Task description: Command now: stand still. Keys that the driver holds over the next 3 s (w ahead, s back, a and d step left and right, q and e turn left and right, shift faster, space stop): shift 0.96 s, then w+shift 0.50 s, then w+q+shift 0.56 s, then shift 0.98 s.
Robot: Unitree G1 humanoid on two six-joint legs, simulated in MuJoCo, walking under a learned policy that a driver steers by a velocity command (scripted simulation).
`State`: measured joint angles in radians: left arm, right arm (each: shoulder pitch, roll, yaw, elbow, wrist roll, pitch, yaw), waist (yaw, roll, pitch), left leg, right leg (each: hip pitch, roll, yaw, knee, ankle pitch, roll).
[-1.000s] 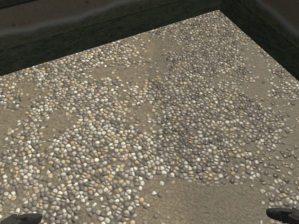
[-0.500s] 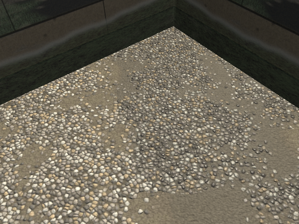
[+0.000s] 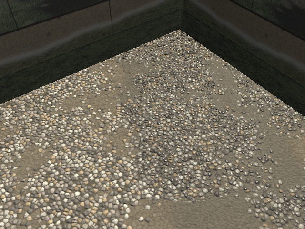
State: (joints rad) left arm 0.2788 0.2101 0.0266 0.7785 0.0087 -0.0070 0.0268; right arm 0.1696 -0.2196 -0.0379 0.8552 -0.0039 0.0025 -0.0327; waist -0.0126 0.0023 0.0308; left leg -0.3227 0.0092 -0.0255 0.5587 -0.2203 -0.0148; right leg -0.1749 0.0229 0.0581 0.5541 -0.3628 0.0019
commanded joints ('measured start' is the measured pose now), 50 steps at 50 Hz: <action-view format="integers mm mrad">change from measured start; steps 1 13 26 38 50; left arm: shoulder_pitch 32 75 112 138 189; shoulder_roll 92 83 64 48 72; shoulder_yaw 24 27 22 13 19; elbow -37 43 135 203 252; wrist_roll -1 -3 -5 -6 -20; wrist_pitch -12 -15 -18 -19 -13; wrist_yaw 7 18 21 21 24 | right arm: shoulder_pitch -16 -28 -20 0 76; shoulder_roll -107 -95 -86 -77 -83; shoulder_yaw -25 -27 -25 -21 -25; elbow -37 49 131 175 219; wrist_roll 1 5 8 10 26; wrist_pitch -8 1 6 9 9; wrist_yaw -6 -12 -17 -18 -18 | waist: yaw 0 1 0 0 8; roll -2 4 1 -2 -33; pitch -37 -18 2 15 13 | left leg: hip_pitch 141 141 143 147 95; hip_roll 38 32 23 17 -40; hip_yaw -43 -40 -33 -27 26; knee -58 -75 -96 -105 -64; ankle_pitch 149 123 100 102 -419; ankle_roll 38 44 45 44 59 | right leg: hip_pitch -129 -124 -116 -116 -128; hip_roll -38 -31 -27 -26 -20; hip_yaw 33 19 5 -3 7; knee -114 -127 -149 -163 -180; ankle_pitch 158 149 137 134 -340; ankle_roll -20 -11 -8 -7 -60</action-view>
